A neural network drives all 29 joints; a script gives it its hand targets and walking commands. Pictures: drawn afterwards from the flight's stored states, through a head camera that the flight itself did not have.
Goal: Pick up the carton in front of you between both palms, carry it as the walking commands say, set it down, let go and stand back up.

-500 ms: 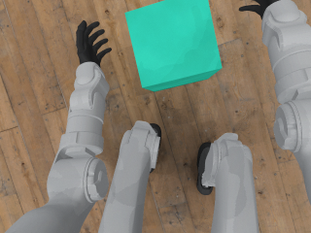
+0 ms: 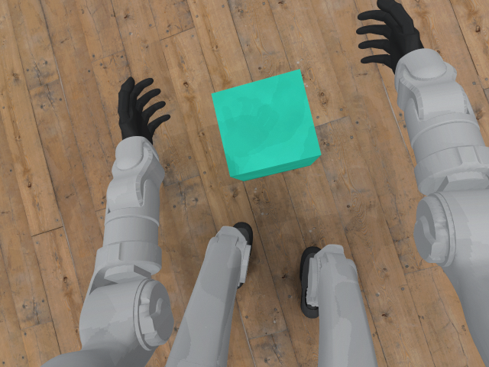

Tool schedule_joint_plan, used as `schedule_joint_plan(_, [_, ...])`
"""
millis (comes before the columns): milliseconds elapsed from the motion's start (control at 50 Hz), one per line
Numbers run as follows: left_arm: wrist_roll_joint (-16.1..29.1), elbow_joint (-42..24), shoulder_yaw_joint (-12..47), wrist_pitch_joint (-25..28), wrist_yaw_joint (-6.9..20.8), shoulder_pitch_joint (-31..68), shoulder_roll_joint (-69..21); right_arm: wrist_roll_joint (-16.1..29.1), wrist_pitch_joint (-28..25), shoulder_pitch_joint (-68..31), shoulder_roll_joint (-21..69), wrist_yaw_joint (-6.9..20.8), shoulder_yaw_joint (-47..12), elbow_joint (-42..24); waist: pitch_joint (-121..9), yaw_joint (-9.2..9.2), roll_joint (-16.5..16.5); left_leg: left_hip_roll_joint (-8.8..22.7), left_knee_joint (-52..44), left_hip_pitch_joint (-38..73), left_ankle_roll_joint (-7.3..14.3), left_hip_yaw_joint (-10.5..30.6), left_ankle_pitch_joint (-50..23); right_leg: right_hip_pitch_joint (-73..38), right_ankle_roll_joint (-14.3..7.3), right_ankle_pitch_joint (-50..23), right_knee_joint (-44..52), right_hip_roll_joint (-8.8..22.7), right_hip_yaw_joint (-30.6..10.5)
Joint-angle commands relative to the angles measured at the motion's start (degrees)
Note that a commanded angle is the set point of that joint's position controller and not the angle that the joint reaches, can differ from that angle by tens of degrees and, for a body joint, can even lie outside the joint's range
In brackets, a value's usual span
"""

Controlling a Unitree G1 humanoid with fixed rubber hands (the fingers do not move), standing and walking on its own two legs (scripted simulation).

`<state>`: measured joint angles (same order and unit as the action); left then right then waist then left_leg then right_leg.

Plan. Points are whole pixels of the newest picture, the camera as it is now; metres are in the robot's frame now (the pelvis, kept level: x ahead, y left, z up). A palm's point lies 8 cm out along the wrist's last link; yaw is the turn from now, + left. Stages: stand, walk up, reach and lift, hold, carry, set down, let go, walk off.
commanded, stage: set down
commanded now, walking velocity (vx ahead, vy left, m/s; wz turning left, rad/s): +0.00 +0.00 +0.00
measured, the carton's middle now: (267, 134) +0.51 +0.07 -0.46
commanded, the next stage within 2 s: let go in 0.08 s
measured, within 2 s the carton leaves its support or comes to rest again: neither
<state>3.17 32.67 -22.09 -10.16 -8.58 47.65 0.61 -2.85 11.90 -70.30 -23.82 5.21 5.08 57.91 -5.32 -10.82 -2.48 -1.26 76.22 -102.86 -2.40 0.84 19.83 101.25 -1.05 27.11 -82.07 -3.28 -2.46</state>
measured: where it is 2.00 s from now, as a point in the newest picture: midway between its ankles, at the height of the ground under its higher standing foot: (273, 280)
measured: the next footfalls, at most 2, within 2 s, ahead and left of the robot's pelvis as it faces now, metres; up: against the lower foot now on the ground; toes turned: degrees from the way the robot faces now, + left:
none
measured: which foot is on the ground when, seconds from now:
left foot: down 0.00-1.00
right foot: down 0.00-1.00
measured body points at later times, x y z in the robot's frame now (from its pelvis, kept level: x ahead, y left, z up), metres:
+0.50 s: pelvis +0.05 +0.01 +0.12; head +0.26 +0.00 +0.52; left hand +0.36 +0.24 +0.03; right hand +0.44 -0.17 +0.01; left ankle +0.11 +0.13 -0.55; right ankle +0.06 -0.10 -0.55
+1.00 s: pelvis +0.11 +0.01 +0.19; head +0.17 +0.00 +0.63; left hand +0.29 +0.25 +0.11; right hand +0.32 -0.22 +0.10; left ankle +0.11 +0.13 -0.55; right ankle +0.06 -0.10 -0.55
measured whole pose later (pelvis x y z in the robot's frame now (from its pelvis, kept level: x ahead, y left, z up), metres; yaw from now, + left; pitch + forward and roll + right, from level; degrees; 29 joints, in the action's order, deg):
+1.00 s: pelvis +0.11 +0.01 +0.19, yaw -1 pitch +6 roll +1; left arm 2.3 24.1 -1.0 -1.8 4.1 -12.6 12.5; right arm -1.4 0.9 7.6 -11.0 0.5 4.0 29.4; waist 1.1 -2.4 0.7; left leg -1.9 26.6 -18.5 0.1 2.4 13.6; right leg 14.7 -0.4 18.3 -27.5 -0.9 -3.1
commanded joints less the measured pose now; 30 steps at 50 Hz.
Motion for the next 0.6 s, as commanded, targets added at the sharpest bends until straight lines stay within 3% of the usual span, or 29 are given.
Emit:
schedule_joint_plan(0, [-1.07, -6.12, -0.9, 1.34, 0.56, 6.6, 5.11, -0.85, -1.22, -14.77, -4.81, 0.16, 1.47, -5.88, -53.78, -2.43, -9.72, -2.59, -7.69, 30.41, -2.5, -7.36, -17.76, -38.19, 1.03, -16.62, 12.61, -1.45, 0.65])
schedule_joint_plan(100, [-2.53, -4.84, -0.98, 2.06, 1.76, 4.76, 4.32, -2.38, -1.86, -11.87, -3.38, 0.13, 3.24, -4.53, -50.76, -1.57, -8.82, -2.31, -12.31, 33.24, -2.54, -7.2, -17.93, -41.94, 1.16, -18.12, 17.76, -1.16, 0.18])
schedule_joint_plan(160, [-3.79, -5.36, -0.36, 2.83, 3.09, 0.07, 4.34, -3.64, -2.45, -6.19, -1.42, -0.83, 4.74, -5.78, -53.44, -0.84, -8.3, -2.42, -14.89, 37.42, -2.26, -7.22, -20.86, -47.76, 1.54, -23.2, 20.69, -1.27, -0.01])
schedule_joint_plan(280, [-6.45, -8.53, 3.09, 5.34, 7.92, -14.58, 6.95, -5.24, -4.37, 12.21, 6.17, -5.81, 7.49, -15.72, -55.54, 0.47, -7.22, -2.68, -20.66, 47.31, -0.78, -6.13, -25.51, -59.34, 2.59, -33.91, 27.02, -1.05, -0.94])
schedule_joint_plan(340, [-6.92, -9.8, 5.62, 6.15, 10.69, -19.5, 9.31, -5.12, -5.4, 19.55, 9.54, -8.72, 7.44, -21.91, -49.78, 1.17, -5.35, -2.43, -23.83, 52.79, -0.11, -5.19, -23.84, -59.97, 2.89, -30.57, 31.26, -1.0, -0.85])
schedule_joint_plan(420, [-5.46, -9.84, 9.56, 7.01, 13.38, -27.14, 12.05, -4.13, -6.69, 28.59, 10.69, -10.74, 6.76, -27.61, -39.12, 2.04, -2.42, -1.48, -28.23, 63.18, 0.69, -3.58, -20.1, -57.88, 2.66, -19.37, 37.35, -0.96, 0.22])
schedule_joint_plan(500, [-3.31, -9.45, 13.84, 7.87, 14.68, -36.17, 13.33, -2.68, -8.18, 38.89, 11.03, -10.68, 5.35, -28.82, -29.82, 2.97, -0.21, -0.8, -32.73, 72.2, 0.89, -1.67, -18.55, -59.19, 1.85, -13.66, 41.65, -0.52, 0.99])
schedule_joint_plan(580, [-1.74, -11.3, 17.34, 9.15, 14.4, -45.04, 14.04, -1.01, -10.2, 48.76, 10.43, -9.46, 3.89, -28.66, -24.1, 3.58, 2.14, -0.22, -36.06, 81.15, 0.66, -0.05, -23.73, -62.11, 1.3, -15.01, 44.47, -0.5, 1.51])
